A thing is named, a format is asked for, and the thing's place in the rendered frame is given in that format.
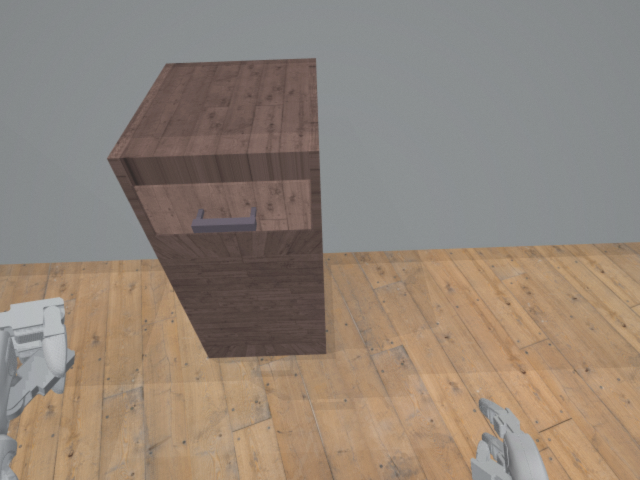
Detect handle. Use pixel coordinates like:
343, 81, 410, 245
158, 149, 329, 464
191, 207, 257, 233

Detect cabinet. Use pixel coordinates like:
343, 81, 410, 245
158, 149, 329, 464
107, 58, 326, 358

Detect drawer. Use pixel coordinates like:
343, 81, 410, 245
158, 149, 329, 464
134, 179, 311, 235

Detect left robot hand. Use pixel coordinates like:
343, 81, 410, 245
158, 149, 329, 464
0, 297, 75, 435

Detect right robot hand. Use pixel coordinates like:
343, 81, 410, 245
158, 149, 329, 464
470, 398, 549, 480

